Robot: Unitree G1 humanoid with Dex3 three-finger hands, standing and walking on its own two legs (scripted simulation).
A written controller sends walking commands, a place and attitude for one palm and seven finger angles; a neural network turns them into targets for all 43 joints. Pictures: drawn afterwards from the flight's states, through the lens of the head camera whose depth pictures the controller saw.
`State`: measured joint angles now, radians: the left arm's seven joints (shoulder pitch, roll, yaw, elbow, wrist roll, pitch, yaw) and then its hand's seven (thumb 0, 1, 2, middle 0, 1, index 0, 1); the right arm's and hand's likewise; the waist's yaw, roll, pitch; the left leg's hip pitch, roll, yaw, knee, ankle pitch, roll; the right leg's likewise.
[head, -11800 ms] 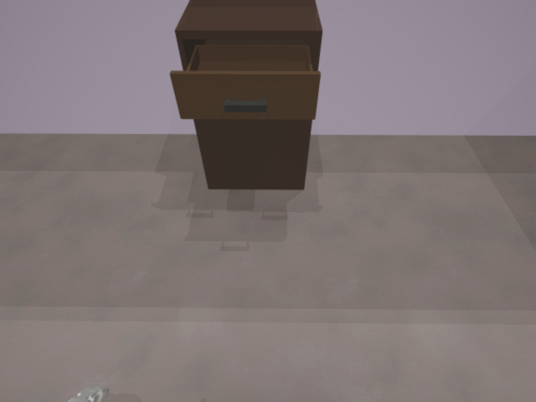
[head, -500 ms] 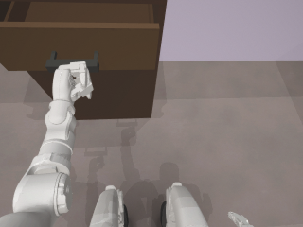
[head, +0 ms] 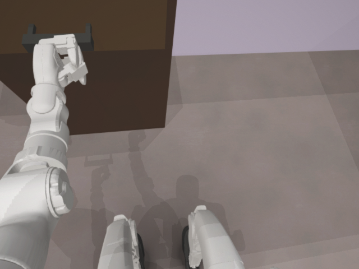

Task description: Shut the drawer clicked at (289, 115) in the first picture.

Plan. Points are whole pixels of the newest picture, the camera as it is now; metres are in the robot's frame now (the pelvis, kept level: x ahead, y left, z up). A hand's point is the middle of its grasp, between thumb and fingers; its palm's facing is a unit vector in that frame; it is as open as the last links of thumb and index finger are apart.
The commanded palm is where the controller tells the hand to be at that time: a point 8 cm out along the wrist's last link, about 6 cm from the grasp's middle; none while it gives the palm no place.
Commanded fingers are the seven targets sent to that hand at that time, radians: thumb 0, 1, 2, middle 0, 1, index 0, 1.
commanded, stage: push the drawer shut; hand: left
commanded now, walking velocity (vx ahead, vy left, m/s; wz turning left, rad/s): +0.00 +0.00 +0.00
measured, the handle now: (60, 35) +0.61 +0.19 +0.05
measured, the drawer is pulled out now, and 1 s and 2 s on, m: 0.02 0.00 0.00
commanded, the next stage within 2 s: pull the fist back off the drawer in 0.64 s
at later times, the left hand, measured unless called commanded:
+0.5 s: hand (75, 53) +0.57 +0.16 +0.04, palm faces +0.00 -1.00 -0.05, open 3.1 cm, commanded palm +0.58 +0.18 +0.05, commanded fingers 0.00 0.90 0.90 -1.40 -1.60 -1.40 -1.60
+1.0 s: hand (72, 51) +0.57 +0.17 +0.04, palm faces +0.00 -1.00 -0.07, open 3.3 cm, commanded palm +0.58 +0.17 +0.05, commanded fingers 0.00 0.90 0.90 -1.40 -1.60 -1.40 -1.60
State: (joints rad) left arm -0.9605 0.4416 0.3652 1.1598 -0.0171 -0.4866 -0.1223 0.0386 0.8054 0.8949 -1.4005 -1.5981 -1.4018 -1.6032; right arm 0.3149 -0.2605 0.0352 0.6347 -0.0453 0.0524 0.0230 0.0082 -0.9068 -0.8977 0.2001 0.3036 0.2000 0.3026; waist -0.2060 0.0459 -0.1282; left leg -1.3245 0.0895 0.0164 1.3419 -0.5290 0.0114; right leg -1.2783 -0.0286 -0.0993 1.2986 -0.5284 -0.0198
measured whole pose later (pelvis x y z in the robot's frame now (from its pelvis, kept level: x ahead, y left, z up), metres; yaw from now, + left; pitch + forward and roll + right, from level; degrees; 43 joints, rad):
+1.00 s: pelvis -0.03 +0.01 -0.03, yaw -1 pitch +33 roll -6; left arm -1.29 0.63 0.31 1.31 0.06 -0.35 -0.10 0.02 0.54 0.91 -1.40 -1.60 -1.40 -1.60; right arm 0.37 -0.26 0.10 0.66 -0.08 -0.02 0.02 0.01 -0.91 -0.90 0.20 0.30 0.20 0.30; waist -0.29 0.04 -0.11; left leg -1.53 0.08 -0.03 1.42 -0.48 0.03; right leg -1.44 -0.03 -0.14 1.34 -0.47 -0.01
